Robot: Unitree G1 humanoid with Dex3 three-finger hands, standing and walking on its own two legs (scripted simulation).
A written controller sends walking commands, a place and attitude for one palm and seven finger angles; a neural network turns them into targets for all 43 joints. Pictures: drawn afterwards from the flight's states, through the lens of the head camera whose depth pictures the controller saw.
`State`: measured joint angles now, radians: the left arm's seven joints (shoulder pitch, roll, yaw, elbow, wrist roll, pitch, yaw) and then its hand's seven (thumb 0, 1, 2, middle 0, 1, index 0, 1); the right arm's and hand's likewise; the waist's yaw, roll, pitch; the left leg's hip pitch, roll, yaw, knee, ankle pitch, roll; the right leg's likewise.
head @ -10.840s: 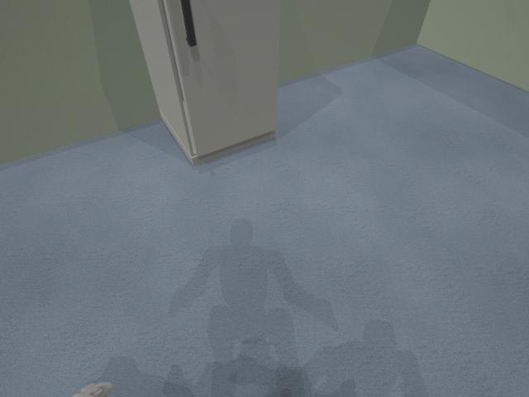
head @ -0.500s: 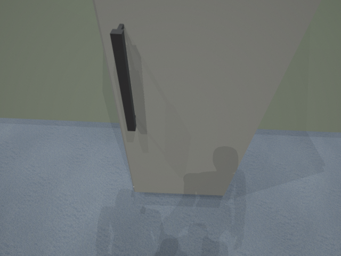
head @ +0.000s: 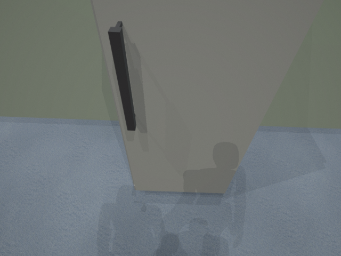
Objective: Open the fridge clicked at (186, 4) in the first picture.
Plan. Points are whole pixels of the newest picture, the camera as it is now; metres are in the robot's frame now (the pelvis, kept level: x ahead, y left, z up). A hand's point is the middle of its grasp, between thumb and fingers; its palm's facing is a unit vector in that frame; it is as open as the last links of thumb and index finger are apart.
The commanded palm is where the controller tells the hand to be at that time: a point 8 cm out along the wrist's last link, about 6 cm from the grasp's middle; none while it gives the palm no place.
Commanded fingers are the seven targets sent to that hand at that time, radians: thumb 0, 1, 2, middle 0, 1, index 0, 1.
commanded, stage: look again from close up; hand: left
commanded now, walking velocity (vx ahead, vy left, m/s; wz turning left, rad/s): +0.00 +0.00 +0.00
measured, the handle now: (126, 84) +0.55 +0.17 +0.11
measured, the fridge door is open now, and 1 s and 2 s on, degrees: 0 0 0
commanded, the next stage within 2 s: shuffle to correct the standing spot in 0.60 s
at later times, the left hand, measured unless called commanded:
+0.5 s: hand out of the picture +0.00 +0.15 -0.18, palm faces +0.05 -0.99 -0.16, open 7.3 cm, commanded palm none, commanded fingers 0.00 0.90 0.90 -0.20 -0.30 -0.20 -0.30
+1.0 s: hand out of the picture -0.01 +0.15 -0.19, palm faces +0.11 -0.99 -0.12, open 7.3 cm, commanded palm none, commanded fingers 0.00 0.90 0.90 -0.20 -0.30 -0.20 -0.30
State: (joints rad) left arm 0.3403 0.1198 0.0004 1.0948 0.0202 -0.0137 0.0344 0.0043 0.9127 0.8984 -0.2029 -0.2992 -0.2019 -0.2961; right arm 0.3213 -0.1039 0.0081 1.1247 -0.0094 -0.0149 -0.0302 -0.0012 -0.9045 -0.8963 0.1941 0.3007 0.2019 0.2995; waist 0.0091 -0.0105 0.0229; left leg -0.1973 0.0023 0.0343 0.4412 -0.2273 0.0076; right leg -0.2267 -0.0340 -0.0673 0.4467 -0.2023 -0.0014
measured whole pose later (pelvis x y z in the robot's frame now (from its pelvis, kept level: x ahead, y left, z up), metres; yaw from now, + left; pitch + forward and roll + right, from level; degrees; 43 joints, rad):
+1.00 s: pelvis +0.04 +0.00 -0.01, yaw +1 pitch +0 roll -1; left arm 0.42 0.12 0.04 1.10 0.03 -0.01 0.02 0.00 0.91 0.90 -0.20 -0.30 -0.20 -0.30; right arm 0.39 -0.10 0.00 1.12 -0.02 0.00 -0.02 0.00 -0.91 -0.90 0.19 0.30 0.20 0.30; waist 0.02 -0.03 -0.01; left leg -0.22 0.03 0.03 0.60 -0.37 0.01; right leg -0.22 -0.02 -0.08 0.56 -0.33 -0.02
